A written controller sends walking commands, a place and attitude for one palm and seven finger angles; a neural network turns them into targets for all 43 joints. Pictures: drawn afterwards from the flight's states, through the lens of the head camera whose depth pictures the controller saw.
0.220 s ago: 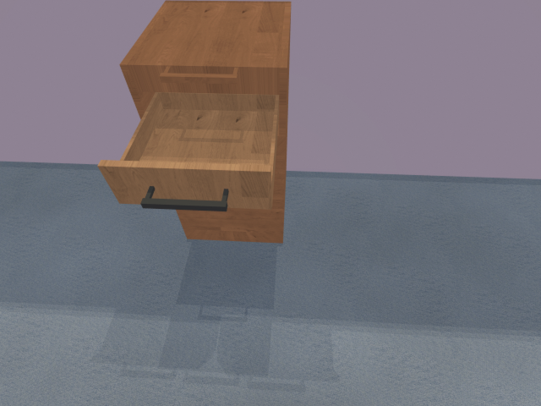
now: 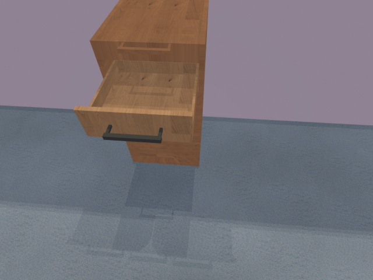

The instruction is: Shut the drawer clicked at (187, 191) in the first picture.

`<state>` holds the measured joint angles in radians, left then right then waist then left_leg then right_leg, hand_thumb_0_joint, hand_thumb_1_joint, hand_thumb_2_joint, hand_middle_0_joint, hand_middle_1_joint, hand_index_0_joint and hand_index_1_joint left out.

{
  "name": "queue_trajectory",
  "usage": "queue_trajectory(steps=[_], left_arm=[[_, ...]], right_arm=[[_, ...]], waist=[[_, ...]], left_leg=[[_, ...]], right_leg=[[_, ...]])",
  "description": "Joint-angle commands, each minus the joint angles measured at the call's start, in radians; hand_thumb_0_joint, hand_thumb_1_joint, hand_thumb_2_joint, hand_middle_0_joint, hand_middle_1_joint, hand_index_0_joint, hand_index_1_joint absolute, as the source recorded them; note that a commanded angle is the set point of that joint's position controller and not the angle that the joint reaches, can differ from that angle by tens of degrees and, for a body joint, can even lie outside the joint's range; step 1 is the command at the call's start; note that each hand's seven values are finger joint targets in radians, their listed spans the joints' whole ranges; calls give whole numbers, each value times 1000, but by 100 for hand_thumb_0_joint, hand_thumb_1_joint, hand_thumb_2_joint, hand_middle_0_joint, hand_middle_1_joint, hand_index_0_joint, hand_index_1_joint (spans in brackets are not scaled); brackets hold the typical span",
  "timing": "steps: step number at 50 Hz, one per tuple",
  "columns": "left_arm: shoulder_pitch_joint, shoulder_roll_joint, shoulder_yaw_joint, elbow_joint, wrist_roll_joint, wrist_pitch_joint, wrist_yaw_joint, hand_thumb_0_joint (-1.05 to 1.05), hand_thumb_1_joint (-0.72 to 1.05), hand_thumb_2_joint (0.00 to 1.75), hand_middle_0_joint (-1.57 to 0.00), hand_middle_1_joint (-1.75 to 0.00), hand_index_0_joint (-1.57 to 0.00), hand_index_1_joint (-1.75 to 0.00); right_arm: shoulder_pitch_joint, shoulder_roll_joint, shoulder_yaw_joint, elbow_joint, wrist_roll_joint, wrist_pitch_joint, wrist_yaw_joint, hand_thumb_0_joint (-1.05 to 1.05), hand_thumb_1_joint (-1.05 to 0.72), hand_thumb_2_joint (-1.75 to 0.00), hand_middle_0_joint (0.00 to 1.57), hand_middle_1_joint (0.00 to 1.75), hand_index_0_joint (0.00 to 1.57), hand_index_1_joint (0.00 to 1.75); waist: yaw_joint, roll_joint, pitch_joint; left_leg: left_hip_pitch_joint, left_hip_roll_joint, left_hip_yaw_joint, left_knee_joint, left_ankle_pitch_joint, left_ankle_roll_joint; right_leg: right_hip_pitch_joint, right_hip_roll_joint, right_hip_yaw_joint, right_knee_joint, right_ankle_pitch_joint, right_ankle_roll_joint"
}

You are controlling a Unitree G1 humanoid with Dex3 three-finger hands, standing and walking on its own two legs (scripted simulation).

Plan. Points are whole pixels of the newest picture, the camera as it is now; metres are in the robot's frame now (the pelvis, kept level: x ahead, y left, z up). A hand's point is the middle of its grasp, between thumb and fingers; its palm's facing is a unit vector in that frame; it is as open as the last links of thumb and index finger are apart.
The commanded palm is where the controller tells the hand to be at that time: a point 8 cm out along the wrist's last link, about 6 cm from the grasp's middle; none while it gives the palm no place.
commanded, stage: turn or walk to find it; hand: left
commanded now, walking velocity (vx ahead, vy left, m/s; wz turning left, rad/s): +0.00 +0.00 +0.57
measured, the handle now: (133, 133) +0.56 +0.21 -0.10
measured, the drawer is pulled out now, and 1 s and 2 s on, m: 0.29 0.29 0.29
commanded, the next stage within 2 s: stand and wait in 0.16 s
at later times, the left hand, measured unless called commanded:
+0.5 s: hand out of the picture +0.01 +0.20 -0.17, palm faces +0.20 -0.94 -0.27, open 7.4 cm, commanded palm none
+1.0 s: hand out of the picture +0.05 +0.21 -0.15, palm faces +0.16 -0.93 -0.32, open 7.4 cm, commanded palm none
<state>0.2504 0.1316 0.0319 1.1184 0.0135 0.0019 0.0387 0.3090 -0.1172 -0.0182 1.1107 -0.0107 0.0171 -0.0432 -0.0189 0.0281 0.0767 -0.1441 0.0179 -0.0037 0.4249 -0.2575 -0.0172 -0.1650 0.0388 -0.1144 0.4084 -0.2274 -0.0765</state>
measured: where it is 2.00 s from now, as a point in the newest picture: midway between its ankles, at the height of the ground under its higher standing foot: outside the picture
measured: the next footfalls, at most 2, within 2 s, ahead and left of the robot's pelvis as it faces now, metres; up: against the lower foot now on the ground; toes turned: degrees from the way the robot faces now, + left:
right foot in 0.44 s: +0.06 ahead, -0.12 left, +0.00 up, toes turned +11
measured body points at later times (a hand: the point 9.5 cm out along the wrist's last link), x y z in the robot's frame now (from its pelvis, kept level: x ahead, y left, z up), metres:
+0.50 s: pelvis +0.00 +0.00 -0.01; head +0.04 -0.01 +0.44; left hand +0.00 +0.25 -0.15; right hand +0.08 -0.22 -0.17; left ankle -0.02 +0.13 -0.74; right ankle +0.02 -0.13 -0.74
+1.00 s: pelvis +0.02 -0.03 +0.00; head +0.05 -0.04 +0.45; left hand +0.04 +0.26 -0.13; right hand +0.12 -0.30 -0.15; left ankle -0.02 +0.13 -0.74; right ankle +0.02 -0.13 -0.74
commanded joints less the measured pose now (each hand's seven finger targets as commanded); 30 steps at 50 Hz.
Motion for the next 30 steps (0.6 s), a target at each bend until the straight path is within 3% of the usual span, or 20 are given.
queue_trajectory(steps=[1, 4, 6, 7, 8, 9, 10, 11, 12, 14, 15, 17, 18, 19, 20, 21, 22, 24, 27, 30], left_arm=[[56, 165, 53, -66, 2, 7, 11, 0, 90, 90, -20, -30, -20, -30], [19, 171, 66, -103, 14, 8, 11, 0, 90, 90, -20, -30, -20, -30], [-18, 181, 74, -126, 16, 9, 7, 0, 90, 90, -20, -30, -20, -30], [-27, 184, 75, -133, 12, 10, 4, 0, 90, 90, -20, -30, -20, -30], [-30, 170, 74, -144, 7, 18, -2, 0, 90, 90, -20, -30, -20, -30], [-17, 120, 60, -158, 2, 22, -5, 0, 90, 90, -20, -30, -20, -30], [-62, 122, 52, -178, 2, 27, -1, 0, 90, 90, -20, -30, -20, -30], [-94, 126, 56, -180, 5, 33, -2, 0, 90, 90, -20, -30, -20, -30], [-87, 126, 56, -175, 6, 29, -6, 0, 90, 90, -20, -30, -20, -30], [-65, 116, 46, -163, -1, 19, -13, 0, 90, 90, -20, -30, -20, -30], [-65, 111, 40, -161, -4, 19, -15, 0, 90, 90, -20, -30, -20, -30], [-36, 111, 37, -145, -6, 19, -15, 0, 90, 90, -20, -30, -20, -30], [-4, 112, 35, -130, -5, 18, -15, 0, 90, 90, -20, -30, -20, -30], [27, 129, 36, -120, -1, 8, -12, 0, 90, 90, -20, -30, -20, -30], [35, 169, 38, -108, 4, 0, -6, 0, 90, 90, -20, -30, -20, -30], [11, 203, 36, -107, 2, -3, -6, 0, 90, 90, -20, -30, -20, -30], [-27, 226, 33, -113, 4, 2, -12, 0, 90, 90, -20, -30, -20, -30], [-46, 201, 29, -109, 1, -4, -10, 0, 90, 90, -20, -30, -20, -30], [-54, 223, 32, -91, -2, -14, -8, 0, 90, 90, -20, -30, -20, -30], [-55, 243, 35, -77, -3, -21, -8, 0, 90, 90, -20, -30, -20, -30]], right_arm=[[68, -84, -32, -49, 0, 14, -3, 0, -90, -90, 20, 30, 20, 30], [43, -86, -48, -83, -1, 23, 6, 0, -90, -90, 20, 30, 20, 30], [50, -78, -46, -90, 0, 22, 12, 0, -90, -90, 20, 30, 20, 30], [76, -80, -46, -87, -1, 20, 13, 0, -90, -90, 20, 30, 20, 30], [100, -105, -47, -83, -8, 16, 14, 0, -90, -90, 20, 30, 20, 30], [113, -154, -54, -84, -19, 9, 9, 0, -90, -90, 20, 30, 20, 30], [125, -178, -54, -88, -31, 8, 2, 0, -90, -90, 20, 30, 20, 30], [110, -182, -52, -94, -30, 0, -6, 0, -90, -90, 20, 30, 20, 30], [77, -172, -46, -101, -29, -8, -11, 0, -90, -90, 20, 30, 20, 30], [31, -162, -40, -114, -24, -22, -17, 0, -90, -90, 20, 30, 20, 30], [23, -177, -41, -115, -23, -22, -18, 0, -90, -90, 20, 30, 20, 30], [4, -181, -42, -112, -21, -18, -16, 0, -90, -90, 20, 30, 20, 30], [-8, -183, -42, -110, -16, -15, -14, 0, -90, -90, 20, 30, 20, 30], [-19, -174, -42, -111, -8, -16, -11, 0, -90, -90, 20, 30, 20, 30], [-22, -145, -42, -117, 1, -12, -5, 0, -90, -90, 20, 30, 20, 30], [-17, -120, -37, -123, 6, -7, 4, 0, -90, -90, 20, 30, 20, 30], [4, -117, -36, -112, 1, -6, 14, 0, -90, -90, 20, 30, 20, 30], [-15, -143, -44, -96, -3, -10, 10, 0, -90, -90, 20, 30, 20, 30], [-54, -194, -46, -88, 1, -20, 7, 0, -90, -90, 20, 30, 20, 30], [-81, -215, -47, -80, 2, -23, 5, 0, -90, -90, 20, 30, 20, 30]], waist=[[17, -110, -15], [11, -151, -10], [-5, -121, 0], [-19, -68, -6], [-23, 65, 7], [-15, 251, 30], [-39, 237, 25], [-30, 202, 20], [-7, 165, 13], [16, 82, -43], [13, 89, -57], [19, 112, -71], [31, 96, -71], [46, 50, -75], [33, -43, -57], [12, -105, -21], [-10, -54, -13], [-5, -66, -49], [2, -83, -49], [2, -49, -51]], left_leg=[[-130, 22, -2, 144, 38, 30], [-183, 39, 17, 343, -198, 24], [-149, 66, 10, 250, -192, 24], [-90, 68, 6, 148, -99, 27], [-47, 115, -102, 14, 98, 63], [-30, 259, -330, -85, 229, 137], [-84, 320, -444, -182, 193, 213], [-106, 313, -443, -197, 162, 223], [-91, 286, -403, -172, 203, 214], [-9, 257, -315, -125, 379, 210], [4, 243, -285, -111, 433, 206], [-23, 199, -221, -93, 421, 175], [-47, 171, -188, -74, 362, 149], [-51, 121, -155, -15, 317, 106], [-110, 51, -101, 28, 148, 52], [-107, 3, -49, 30, 10, 21], [-29, -11, -46, 3, 10, 17], [25, 41, -76, -12, 132, 29], [19, 58, -73, -20, 220, 30], [45, 62, -62, -31, 223, 26]], right_leg=[[19, -276, 166, -110, 62, -47], [-16, -375, 193, -132, 100, -125], [-42, -389, 156, -73, 157, -117], [-73, -370, 118, -4, 158, -84], [-160, -278, 31, 112, 53, -14], [-260, -136, -36, 254, -165, 69], [-260, -81, 34, 413, -342, 73], [-268, -90, 108, 513, -327, 66], [-284, -94, 139, 555, -281, 69], [-264, -94, 134, 497, -251, 79], [-227, -94, 121, 432, -260, 85], [-121, -73, 91, 276, -222, 85], [-60, -64, 76, 171, -143, 85], [-9, -67, 100, 19, -8, 80], [23, -136, 213, -57, 72, 54], [-32, -230, 275, -97, 52, 9], [-123, -239, 266, -87, -46, 0], [-112, -136, 198, -28, 25, 38], [-42, -136, 194, -31, 178, 40], [-28, -135, 205, -52, 208, 34]])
